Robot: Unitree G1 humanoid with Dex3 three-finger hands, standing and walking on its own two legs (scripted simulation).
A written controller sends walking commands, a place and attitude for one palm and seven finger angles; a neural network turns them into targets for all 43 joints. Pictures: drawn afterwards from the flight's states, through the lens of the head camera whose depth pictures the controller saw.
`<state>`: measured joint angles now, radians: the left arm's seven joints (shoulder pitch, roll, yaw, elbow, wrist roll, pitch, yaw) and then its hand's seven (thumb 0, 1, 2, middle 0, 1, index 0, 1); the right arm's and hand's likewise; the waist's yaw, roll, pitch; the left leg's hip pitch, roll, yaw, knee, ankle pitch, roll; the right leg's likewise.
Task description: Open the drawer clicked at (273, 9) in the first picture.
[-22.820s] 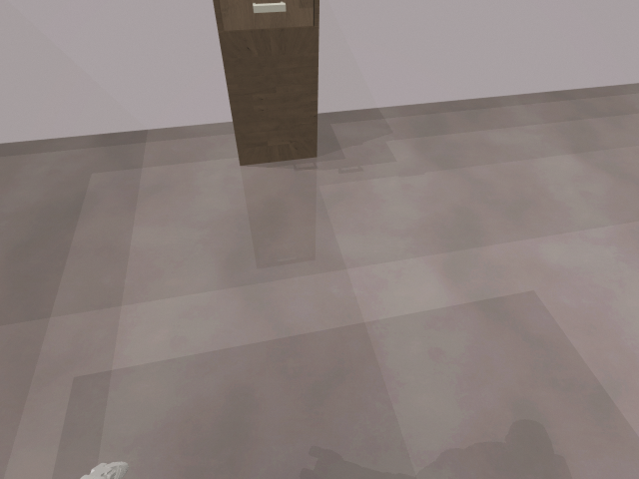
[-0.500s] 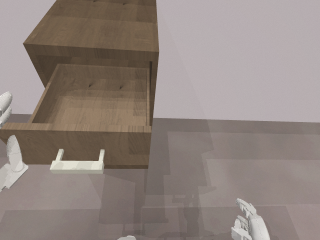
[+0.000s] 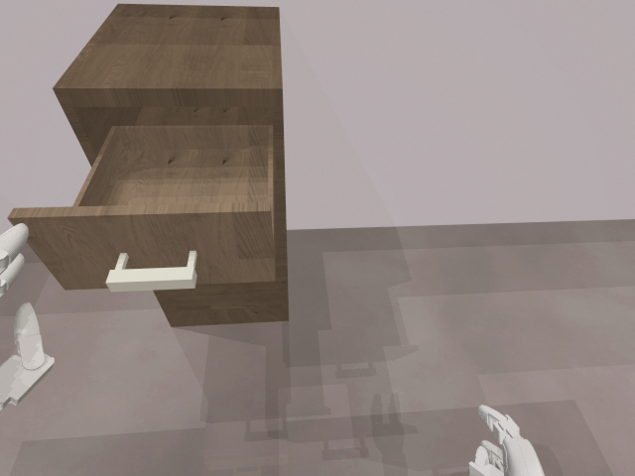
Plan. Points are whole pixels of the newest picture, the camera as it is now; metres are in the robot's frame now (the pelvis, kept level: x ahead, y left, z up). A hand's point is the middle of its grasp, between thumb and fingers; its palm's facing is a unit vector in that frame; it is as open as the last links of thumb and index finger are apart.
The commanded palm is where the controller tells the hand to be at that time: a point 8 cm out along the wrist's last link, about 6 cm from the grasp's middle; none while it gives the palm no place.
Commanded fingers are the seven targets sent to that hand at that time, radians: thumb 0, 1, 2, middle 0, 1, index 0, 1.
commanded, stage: stop stepping back and stand still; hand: left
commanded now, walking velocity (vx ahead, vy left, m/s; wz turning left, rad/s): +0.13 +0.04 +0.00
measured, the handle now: (155, 268) +0.42 +0.27 -0.02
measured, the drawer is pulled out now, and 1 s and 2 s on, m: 0.29 0.29 0.29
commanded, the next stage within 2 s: let the arm hang, fingers relaxed in 0.52 s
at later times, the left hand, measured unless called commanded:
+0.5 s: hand out of the picture +0.12 +0.24 +0.17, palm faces +0.43 -0.80 -0.42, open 7.4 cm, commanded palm +0.05 +0.28 +0.18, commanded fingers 0.00 0.90 0.90 -0.20 -0.30 -0.20 -0.30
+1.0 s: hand out of the picture -0.04 +0.18 -0.17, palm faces +0.14 -0.97 -0.20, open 6.9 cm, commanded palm none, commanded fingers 0.00 0.90 0.90 -0.20 -0.30 -0.20 -0.30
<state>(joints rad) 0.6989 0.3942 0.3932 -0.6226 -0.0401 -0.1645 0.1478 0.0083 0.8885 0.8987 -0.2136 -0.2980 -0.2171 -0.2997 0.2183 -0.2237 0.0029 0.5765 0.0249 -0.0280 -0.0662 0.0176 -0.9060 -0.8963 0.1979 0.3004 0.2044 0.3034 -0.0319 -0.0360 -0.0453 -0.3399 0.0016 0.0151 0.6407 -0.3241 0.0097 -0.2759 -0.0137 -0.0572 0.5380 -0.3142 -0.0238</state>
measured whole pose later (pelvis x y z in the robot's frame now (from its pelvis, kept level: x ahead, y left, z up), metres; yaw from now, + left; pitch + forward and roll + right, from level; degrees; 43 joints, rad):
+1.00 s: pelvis -0.06 -0.01 +0.00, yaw +5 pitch -2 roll +0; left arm 0.30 0.18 0.05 0.93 0.02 0.04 0.02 -0.03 1.01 0.90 -0.21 -0.30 -0.21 -0.30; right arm 0.31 -0.15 0.00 0.96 -0.02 0.03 -0.03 0.01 -0.92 -0.90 0.20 0.30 0.20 0.30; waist 0.00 -0.02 0.07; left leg -0.25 0.02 -0.02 0.56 -0.28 -0.02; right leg -0.26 0.02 -0.09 0.55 -0.27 -0.05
